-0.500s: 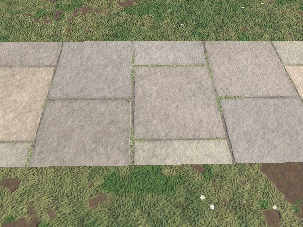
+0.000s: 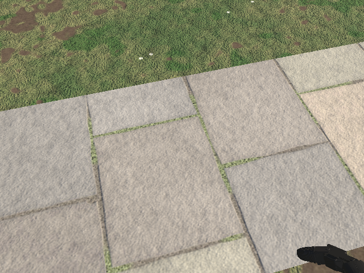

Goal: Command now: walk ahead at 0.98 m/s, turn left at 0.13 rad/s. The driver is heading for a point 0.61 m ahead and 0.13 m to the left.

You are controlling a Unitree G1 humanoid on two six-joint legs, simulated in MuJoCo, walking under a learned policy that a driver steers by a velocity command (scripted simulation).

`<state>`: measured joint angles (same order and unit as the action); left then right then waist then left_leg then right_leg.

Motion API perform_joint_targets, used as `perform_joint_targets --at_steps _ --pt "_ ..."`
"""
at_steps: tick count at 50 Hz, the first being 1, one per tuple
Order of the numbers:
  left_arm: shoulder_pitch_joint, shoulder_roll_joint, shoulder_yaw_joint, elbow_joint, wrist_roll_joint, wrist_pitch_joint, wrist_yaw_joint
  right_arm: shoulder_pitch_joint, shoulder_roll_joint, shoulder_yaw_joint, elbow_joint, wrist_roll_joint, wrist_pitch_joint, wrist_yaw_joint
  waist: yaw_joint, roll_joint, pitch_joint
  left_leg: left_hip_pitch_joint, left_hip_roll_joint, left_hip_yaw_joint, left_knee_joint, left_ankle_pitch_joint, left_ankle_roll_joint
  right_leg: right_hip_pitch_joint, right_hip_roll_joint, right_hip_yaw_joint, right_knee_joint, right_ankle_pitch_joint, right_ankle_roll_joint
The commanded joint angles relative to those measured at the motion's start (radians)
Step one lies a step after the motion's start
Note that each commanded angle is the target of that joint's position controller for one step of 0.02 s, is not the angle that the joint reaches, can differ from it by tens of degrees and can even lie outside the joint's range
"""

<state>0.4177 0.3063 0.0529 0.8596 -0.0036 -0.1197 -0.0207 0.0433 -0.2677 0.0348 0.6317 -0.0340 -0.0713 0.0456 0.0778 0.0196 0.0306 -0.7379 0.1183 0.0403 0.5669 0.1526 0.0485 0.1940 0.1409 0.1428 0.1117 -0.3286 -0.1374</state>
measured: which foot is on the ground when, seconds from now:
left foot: up 0.00-0.06, down 0.08-0.52, up 0.54-0.90, down 0.92-1.00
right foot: down 0.00-0.10, up 0.12-0.50, down 0.52-1.00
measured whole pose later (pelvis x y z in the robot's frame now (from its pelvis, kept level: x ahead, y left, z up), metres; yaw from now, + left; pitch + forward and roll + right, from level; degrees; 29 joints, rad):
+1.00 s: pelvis +0.71 +0.13 +0.01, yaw +25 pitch +0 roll -2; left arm 0.34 0.24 0.02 0.88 0.01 -0.02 0.01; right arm 0.12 -0.20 0.02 0.80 -0.03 -0.02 0.00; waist 0.06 0.00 0.03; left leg -0.38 -0.03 -0.03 0.53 -0.16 0.05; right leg -0.26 0.01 -0.03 0.65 -0.49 -0.01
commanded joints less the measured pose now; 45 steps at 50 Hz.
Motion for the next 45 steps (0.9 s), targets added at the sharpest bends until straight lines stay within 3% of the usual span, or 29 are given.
perform_joint_targets --at_steps 1,2,3,4,5,6,7,9,10,11,13,15,17,19,22,23,24,25,26,27,28,29,30,32,34,37,40,43,45 --pt "0.038 0.2 0.044 -0.009 0.02 -0.013 0.02 -0.029 -0.121 -0.045 -0.035 0.007 -0.017 -0.004 -0.034 -0.106 -0.018 0.267 -0.133 0.097 -0.051 -0.052 0.059 -0.052 -0.24 -0.063 0.079 1.1 -0.01" --pt "0.023 0.221 0.049 -0.008 0.042 -0.002 0.03 0.072 -0.151 -0.059 -0.005 0.012 -0.015 -0.01 -0.095 -0.139 -0.083 0.35 -0.174 0.094 -0.032 -0.138 0.075 -0.008 -0.264 -0.083 0.215 1.273 0.005" --pt "-0.019 0.225 0.052 -0.015 0.068 0.015 0.04 0.27 -0.185 -0.078 0.06 0.023 -0.009 -0.019 -0.192 -0.158 -0.169 0.502 -0.21 0.09 0.001 -0.22 0.09 -0.011 -0.279 -0.106 0.427 1.389 0.012" --pt "-0.087 0.219 0.05 -0.028 0.078 0.032 0.048 0.496 -0.208 -0.097 0.132 0.026 0.0 -0.031 -0.318 -0.124 -0.237 0.702 -0.197 0.083 -0.036 -0.243 0.111 -0.107 -0.258 -0.162 0.739 1.337 0.027" --pt "-0.129 0.139 0.027 -0.055 0.082 0.027 0.047 0.65 -0.274 -0.122 0.167 0.019 0.012 -0.048 -0.362 0.003 -0.285 0.916 -0.072 -0.104 0.058 -0.464 0.154 -0.363 -0.175 -0.177 1.186 0.839 0.034" --pt "0.041 0.013 -0.006 -0.109 0.012 0.0 0.009 0.541 -0.351 -0.144 0.174 -0.003 0.018 -0.037 -0.139 0.451 -0.358 1.171 0.178 -0.852 -0.197 -0.625 0.363 -0.86 0.027 -0.12 1.526 -0.111 0.119" --pt "-0.039 0.083 -0.019 -0.112 0.033 -0.013 0.019 0.418 -0.264 -0.146 0.132 0.004 0.02 -0.021 -0.177 0.18 -0.321 1.148 0.17 -0.948 -0.301 -0.693 0.373 -0.982 -0.052 -0.028 1.525 -0.021 0.083" --pt "-0.209 0.108 -0.03 -0.155 0.053 -0.027 0.015 0.389 -0.162 -0.126 0.157 0.018 0.014 -0.019 -0.148 -0.094 -0.139 0.836 0.108 -0.699 -0.321 -0.58 0.3 -0.923 -0.158 -0.021 1.333 0.082 0.08" --pt "-0.268 0.092 -0.035 -0.186 0.071 -0.015 0.012 0.394 -0.139 -0.115 0.178 0.021 0.009 -0.027 -0.124 -0.121 -0.067 0.699 0.048 -0.601 -0.335 -0.512 0.267 -0.885 -0.183 -0.027 1.266 0.06 0.091" --pt "-0.245 0.07 -0.047 -0.202 0.086 0.005 0.005 0.387 -0.138 -0.109 0.192 0.023 0.004 -0.034 -0.074 -0.077 -0.029 0.608 0.017 -0.56 -0.349 -0.481 0.268 -0.862 -0.195 -0.032 1.214 0.042 0.109" --pt "-0.255 0.054 -0.061 -0.228 0.09 0.038 0.002 0.398 -0.154 -0.112 0.198 0.029 -0.013 -0.033 -0.049 -0.037 0.024 0.492 -0.022 -0.508 -0.384 -0.455 0.284 -0.87 -0.226 -0.055 1.1 -0.003 0.139" --pt "-0.377 0.054 -0.076 -0.288 0.077 0.04 -0.006 0.389 -0.177 -0.122 0.183 0.028 -0.021 -0.034 -0.066 -0.028 0.086 0.368 -0.052 -0.462 -0.459 -0.41 0.283 -0.839 -0.239 -0.106 0.888 0.1 0.169" --pt "-0.479 0.033 -0.09 -0.323 0.056 0.035 -0.018 0.386 -0.181 -0.132 0.177 0.036 -0.022 -0.032 -0.102 0.0 0.104 0.308 -0.103 -0.406 -0.478 -0.318 0.236 -0.728 -0.22 -0.135 0.661 0.295 0.184" --pt "-0.513 0.021 -0.092 -0.335 0.041 0.034 -0.019 0.418 -0.197 -0.143 0.183 0.049 -0.024 -0.024 -0.142 0.017 0.066 0.355 -0.103 -0.402 -0.46 -0.14 0.195 -0.628 -0.185 -0.154 0.543 0.453 0.177" --pt "-0.517 0.025 -0.086 -0.33 0.054 0.017 -0.002 0.515 -0.178 -0.143 0.233 0.051 -0.012 -0.034 -0.192 0.009 0.029 0.597 -0.106 -0.351 -0.305 0.28 0.123 -0.61 -0.122 -0.183 0.393 0.492 0.138" --pt "-0.481 0.038 -0.077 -0.32 0.062 0.009 0.009 0.537 -0.179 -0.142 0.248 0.047 -0.011 -0.043 -0.185 0.025 -0.008 0.669 -0.111 -0.351 -0.218 0.421 0.09 -0.562 -0.085 -0.189 0.351 0.473 0.124" --pt "-0.397 0.065 -0.064 -0.297 0.064 0.0 0.02 0.532 -0.198 -0.145 0.254 0.04 -0.011 -0.05 -0.143 0.055 -0.063 0.708 -0.11 -0.353 -0.091 0.521 0.059 -0.47 -0.063 -0.184 0.329 0.46 0.108" --pt "-0.249 0.089 -0.05 -0.255 0.062 -0.012 0.03 0.481 -0.221 -0.151 0.244 0.043 -0.013 -0.055 -0.053 0.068 -0.124 0.691 -0.127 -0.337 0.088 0.496 0.029 -0.326 -0.102 -0.161 0.276 0.557 0.091" --pt "-0.085 0.142 -0.033 -0.21 0.072 -0.026 0.04 0.43 -0.187 -0.145 0.215 0.051 -0.02 -0.056 0.02 0.058 -0.211 0.567 -0.161 -0.321 0.308 0.266 0.009 -0.115 -0.236 -0.075 0.335 0.694 0.067" --pt "0.023 0.201 -0.015 -0.193 0.094 -0.024 0.035 0.546 -0.024 -0.111 0.192 0.072 -0.02 -0.065 -0.028 -0.232 -0.4 0.293 -0.279 -0.2 0.731 -0.709 -0.029 0.23 -0.629 0.223 0.546 1.408 -0.071" --pt "0.057 0.194 0.006 -0.184 0.051 -0.007 0.014 0.571 -0.11 -0.113 0.179 0.09 -0.006 -0.08 0.004 -0.262 -0.604 0.126 -0.28 -0.197 0.953 -0.776 -0.037 0.38 -0.697 0.452 0.538 1.474 -0.183" --pt "-0.02 0.114 -0.002 -0.209 0.031 0.002 0.012 0.477 -0.15 -0.119 0.185 0.058 0.001 -0.08 0.005 -0.139 -0.549 0.112 -0.21 -0.21 0.896 -0.657 -0.037 0.255 -0.605 0.336 0.463 1.293 -0.146" --pt "-0.086 0.039 -0.021 -0.193 0.032 0.003 0.013 0.378 -0.139 -0.116 0.171 0.044 0.004 -0.069 -0.002 -0.112 -0.385 0.071 -0.186 -0.182 0.812 -0.616 -0.048 0.122 -0.52 0.218 0.411 1.16 -0.1" --pt "-0.069 0.011 -0.03 -0.139 0.031 0.003 0.026 0.291 -0.087 -0.105 0.149 0.01 0.027 -0.042 -0.021 -0.102 -0.202 0.071 -0.161 -0.171 0.71 -0.607 -0.052 -0.095 -0.443 0.118 0.332 1.106 -0.068" --pt "-0.078 0.029 -0.022 -0.105 0.017 0.0 0.026 0.315 -0.037 -0.093 0.145 -0.005 0.054 -0.028 -0.082 -0.099 -0.155 0.161 -0.157 -0.154 0.609 -0.591 -0.058 -0.258 -0.424 0.062 0.268 1.075 -0.072" --pt "-0.159 0.055 -0.016 -0.097 0.029 0.001 0.018 0.305 -0.02 -0.08 0.13 -0.005 0.066 -0.022 -0.141 -0.131 -0.16 0.276 -0.157 -0.108 0.396 -0.472 -0.055 -0.413 -0.382 -0.055 0.224 1.055 -0.064" --pt "-0.169 0.061 -0.012 -0.078 0.02 0.012 0.005 0.234 -0.026 -0.063 0.126 0.008 0.069 -0.019 -0.126 -0.183 -0.148 0.445 -0.145 -0.061 0.18 -0.262 -0.042 -0.509 -0.326 -0.136 0.192 0.861 -0.022" --pt "-0.144 0.077 -0.004 -0.053 0.008 0.029 0.003 0.194 -0.049 -0.06 0.129 0.001 0.064 -0.027 -0.122 -0.142 -0.112 0.527 -0.13 -0.061 0.044 -0.194 -0.023 -0.514 -0.34 -0.11 0.229 0.663 0.002" --pt "-0.096 0.066 -0.005 -0.032 0.01 0.045 0.011 0.191 -0.064 -0.061 0.145 -0.013 0.043 -0.033 -0.109 -0.086 -0.086 0.595 -0.124 -0.076 -0.097 -0.143 -0.002 -0.513 -0.293 -0.107 0.323 0.45 0.046"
